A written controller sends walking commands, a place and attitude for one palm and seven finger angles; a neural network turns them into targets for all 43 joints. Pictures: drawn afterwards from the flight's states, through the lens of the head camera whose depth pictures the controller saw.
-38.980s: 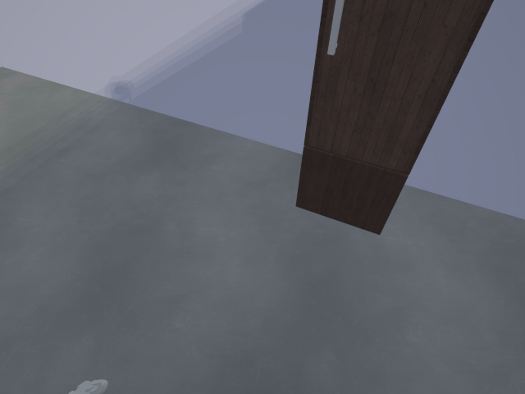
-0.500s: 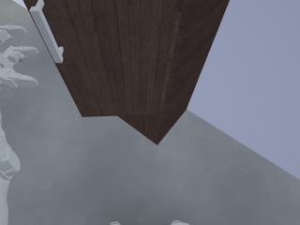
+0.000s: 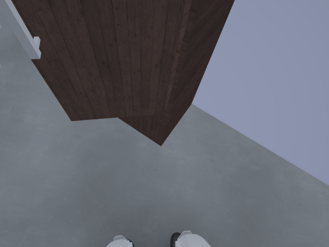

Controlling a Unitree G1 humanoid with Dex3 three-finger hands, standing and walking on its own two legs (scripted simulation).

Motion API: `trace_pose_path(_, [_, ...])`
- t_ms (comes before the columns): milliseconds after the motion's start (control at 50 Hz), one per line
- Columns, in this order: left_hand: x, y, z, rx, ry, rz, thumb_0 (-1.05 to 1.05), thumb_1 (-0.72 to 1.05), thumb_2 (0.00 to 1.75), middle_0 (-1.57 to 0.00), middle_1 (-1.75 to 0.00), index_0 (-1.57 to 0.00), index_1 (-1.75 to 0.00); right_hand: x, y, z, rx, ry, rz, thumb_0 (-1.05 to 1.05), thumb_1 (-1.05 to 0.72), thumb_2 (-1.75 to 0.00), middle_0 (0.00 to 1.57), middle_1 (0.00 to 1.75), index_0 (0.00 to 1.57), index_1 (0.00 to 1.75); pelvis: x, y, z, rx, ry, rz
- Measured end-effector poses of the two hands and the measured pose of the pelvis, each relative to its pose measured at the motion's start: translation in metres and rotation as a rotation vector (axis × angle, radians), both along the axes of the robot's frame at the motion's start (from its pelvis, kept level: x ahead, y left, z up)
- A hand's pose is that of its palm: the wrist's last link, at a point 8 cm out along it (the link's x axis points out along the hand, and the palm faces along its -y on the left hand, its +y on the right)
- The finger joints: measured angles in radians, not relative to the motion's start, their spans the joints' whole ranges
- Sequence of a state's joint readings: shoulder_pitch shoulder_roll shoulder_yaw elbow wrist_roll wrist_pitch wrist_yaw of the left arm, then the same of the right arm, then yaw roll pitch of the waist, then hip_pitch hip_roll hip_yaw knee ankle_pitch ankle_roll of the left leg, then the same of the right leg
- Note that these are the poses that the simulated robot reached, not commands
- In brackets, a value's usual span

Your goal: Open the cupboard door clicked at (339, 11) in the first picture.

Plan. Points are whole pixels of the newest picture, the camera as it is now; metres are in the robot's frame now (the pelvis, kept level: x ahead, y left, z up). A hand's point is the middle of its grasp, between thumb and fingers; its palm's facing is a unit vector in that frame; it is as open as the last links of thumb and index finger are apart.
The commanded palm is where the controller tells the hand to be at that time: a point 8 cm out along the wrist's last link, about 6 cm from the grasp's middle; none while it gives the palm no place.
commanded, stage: move the hooked fingers beside the handle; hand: left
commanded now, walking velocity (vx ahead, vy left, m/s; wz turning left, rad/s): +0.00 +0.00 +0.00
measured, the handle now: (19, 19) +0.57 +0.25 +0.16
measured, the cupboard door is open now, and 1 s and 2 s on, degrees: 42 42 42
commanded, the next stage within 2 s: none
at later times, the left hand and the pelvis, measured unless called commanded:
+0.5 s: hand out of the picture +0.49 +0.31 +0.16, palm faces +0.05 -1.00 +0.03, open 14.0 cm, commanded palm +0.49 +0.35 +0.15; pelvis +0.00 +0.00 +0.00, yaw +1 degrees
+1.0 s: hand out of the picture +0.51 +0.31 +0.15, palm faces +0.05 -1.00 +0.01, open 14.0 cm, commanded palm +0.50 +0.35 +0.15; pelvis +0.00 +0.00 -0.01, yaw +0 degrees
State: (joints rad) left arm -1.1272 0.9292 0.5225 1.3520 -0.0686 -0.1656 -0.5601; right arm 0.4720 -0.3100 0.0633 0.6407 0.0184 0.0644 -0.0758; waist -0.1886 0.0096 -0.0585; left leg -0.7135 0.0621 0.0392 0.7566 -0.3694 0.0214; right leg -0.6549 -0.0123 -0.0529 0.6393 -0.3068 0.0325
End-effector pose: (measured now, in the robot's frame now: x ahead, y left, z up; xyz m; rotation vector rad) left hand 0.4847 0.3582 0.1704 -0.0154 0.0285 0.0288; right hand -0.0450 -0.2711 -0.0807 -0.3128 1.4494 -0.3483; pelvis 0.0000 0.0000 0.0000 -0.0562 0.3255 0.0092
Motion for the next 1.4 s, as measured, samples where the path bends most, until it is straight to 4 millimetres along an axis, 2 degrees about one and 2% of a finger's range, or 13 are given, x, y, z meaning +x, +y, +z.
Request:
trace_pose_path(160, [0.005, -0.005, -0.012, -0.024, -0.010, 0.009, -0.01, -0.50, 0.30, -0.30, -1.19, -0.30, -1.20, 0.016, 0.006, -0.002, 0.022, -0.036, -0.006, 0.00, -0.90, -0.89, 0.20, 0.30, 0.20, 0.30, 0.008, 0.001, 0.000, -0.003, 0.003, -0.012])
trace_pose_path(360, [-0.011, 0.009, -0.007, 0.006, 0.015, 0.048, -0.01, -0.50, 0.30, -0.30, -1.19, -0.30, -1.20, 0.042, 0.004, -0.009, 0.050, -0.084, 0.027, 0.00, -0.90, -0.89, 0.20, 0.30, 0.20, 0.30, 0.010, -0.002, -0.001, -0.004, -0.012, 0.001])
trace_pose_path(500, [-0.014, 0.006, -0.008, -0.016, 0.005, 0.021, -0.01, -0.50, 0.30, -0.30, -1.20, -0.30, -1.20, 0.050, -0.005, -0.009, 0.024, -0.094, 0.061, 0.00, -0.90, -0.89, 0.20, 0.30, 0.20, 0.30, 0.004, -0.005, -0.003, -0.005, -0.012, 0.015])
trace_pose_path(580, [-0.010, 0.003, -0.014, -0.022, 0.015, 0.016, -0.01, -0.50, 0.30, -0.30, -1.20, -0.30, -1.20, 0.047, -0.010, -0.007, -0.001, -0.099, 0.063, 0.00, -0.90, -0.89, 0.20, 0.30, 0.20, 0.30, 0.000, -0.006, -0.005, -0.008, -0.002, 0.015])
trace_pose_path(680, [-0.004, 0.000, -0.017, -0.005, 0.004, 0.023, -0.01, -0.50, 0.30, -0.30, -1.20, -0.30, -1.20, 0.033, -0.011, -0.005, -0.015, -0.077, 0.045, 0.00, -0.90, -0.89, 0.20, 0.30, 0.20, 0.30, -0.003, -0.005, -0.006, -0.010, 0.009, 0.008])
trace_pose_path(840, [0.000, 0.001, -0.006, -0.005, -0.013, 0.025, -0.01, -0.50, 0.30, -0.30, -1.19, -0.30, -1.20, 0.005, -0.002, -0.004, 0.006, -0.017, -0.008, 0.00, -0.90, -0.89, 0.20, 0.30, 0.20, 0.30, -0.002, -0.004, -0.006, -0.012, 0.011, 0.001])
trace_pose_path(960, [0.001, 0.003, -0.012, -0.004, 0.037, 0.024, -0.01, -0.50, 0.30, -0.30, -1.19, -0.30, -1.20, -0.005, 0.006, -0.006, 0.023, 0.009, -0.020, 0.00, -0.90, -0.89, 0.20, 0.30, 0.20, 0.30, -0.002, -0.001, -0.006, -0.012, 0.015, 0.000])
trace_pose_path(1080, [0.008, 0.001, -0.019, 0.006, 0.024, 0.019, -0.01, -0.50, 0.30, -0.30, -1.20, -0.30, -1.20, -0.005, 0.009, -0.007, 0.018, 0.019, -0.013, 0.00, -0.90, -0.89, 0.20, 0.30, 0.20, 0.30, -0.003, 0.001, -0.008, -0.015, 0.030, 0.000])
trace_pose_path(1220, [0.017, -0.004, -0.016, -0.016, -0.019, 0.012, -0.01, -0.50, 0.30, -0.30, -1.19, -0.30, -1.20, 0.002, 0.008, -0.004, 0.010, 0.006, -0.020, 0.00, -0.90, -0.89, 0.20, 0.30, 0.20, 0.30, 0.003, 0.001, -0.008, -0.017, 0.039, -0.007])
trace_pose_path(1400, [0.007, 0.006, -0.016, 0.003, 0.013, 0.047, -0.01, -0.50, 0.30, -0.30, -1.19, -0.30, -1.20, 0.019, 0.007, -0.006, 0.036, -0.023, -0.010, 0.00, -0.90, -0.89, 0.20, 0.30, 0.20, 0.30, 0.011, 0.000, -0.005, -0.014, 0.022, -0.009])
